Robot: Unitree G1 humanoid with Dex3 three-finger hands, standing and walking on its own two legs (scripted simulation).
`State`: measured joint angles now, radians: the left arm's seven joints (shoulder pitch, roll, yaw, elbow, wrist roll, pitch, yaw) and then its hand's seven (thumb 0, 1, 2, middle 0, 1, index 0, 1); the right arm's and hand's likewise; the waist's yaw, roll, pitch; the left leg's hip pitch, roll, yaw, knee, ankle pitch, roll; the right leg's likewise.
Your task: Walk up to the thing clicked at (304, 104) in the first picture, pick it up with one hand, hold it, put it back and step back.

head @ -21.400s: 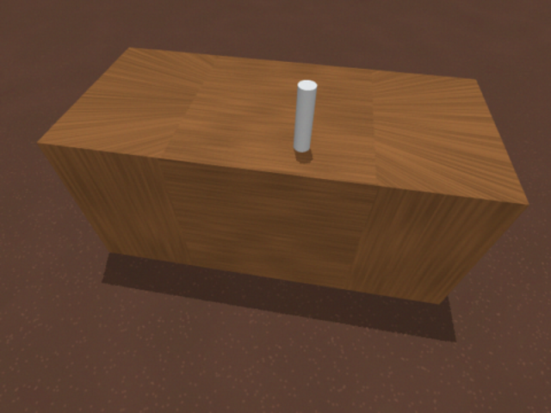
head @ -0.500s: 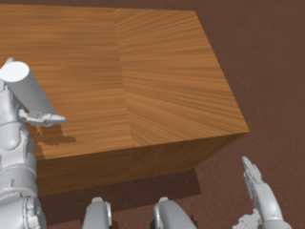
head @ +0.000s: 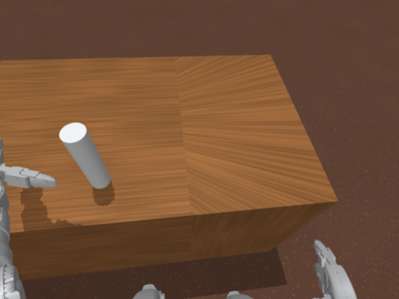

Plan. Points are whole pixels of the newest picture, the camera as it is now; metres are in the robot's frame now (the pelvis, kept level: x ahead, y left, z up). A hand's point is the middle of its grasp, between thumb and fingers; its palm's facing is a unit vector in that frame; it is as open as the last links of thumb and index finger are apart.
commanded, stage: sink last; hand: left
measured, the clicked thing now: (89, 159) +0.42 +0.23 -0.02
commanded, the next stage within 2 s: home in 1.06 s
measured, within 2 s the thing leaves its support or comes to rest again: neither
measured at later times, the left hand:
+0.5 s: hand (25, 245) +0.23 +0.28 +0.03, palm faces +0.35 -0.86 -0.37, open 17.4 cm
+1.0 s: hand (24, 295) +0.16 +0.25 +0.04, palm faces +0.35 -0.85 -0.41, open 17.3 cm
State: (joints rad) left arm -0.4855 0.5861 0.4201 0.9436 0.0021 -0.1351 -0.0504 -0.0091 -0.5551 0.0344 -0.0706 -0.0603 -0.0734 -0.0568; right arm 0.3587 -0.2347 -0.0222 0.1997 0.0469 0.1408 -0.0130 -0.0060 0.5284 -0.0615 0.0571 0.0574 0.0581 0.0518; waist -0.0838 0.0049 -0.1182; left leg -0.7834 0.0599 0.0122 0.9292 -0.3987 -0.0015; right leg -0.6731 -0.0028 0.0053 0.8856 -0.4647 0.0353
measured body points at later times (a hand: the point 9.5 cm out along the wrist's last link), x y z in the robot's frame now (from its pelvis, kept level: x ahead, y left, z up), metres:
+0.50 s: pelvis +0.01 -0.01 +0.02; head +0.04 -0.01 +0.47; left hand +0.21 +0.32 +0.05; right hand +0.17 -0.27 -0.02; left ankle +0.03 +0.12 -0.69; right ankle -0.02 -0.15 -0.69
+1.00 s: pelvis -0.01 -0.03 +0.01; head +0.00 -0.04 +0.46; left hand +0.14 +0.29 +0.06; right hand +0.15 -0.29 -0.04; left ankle +0.03 +0.12 -0.69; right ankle -0.02 -0.15 -0.69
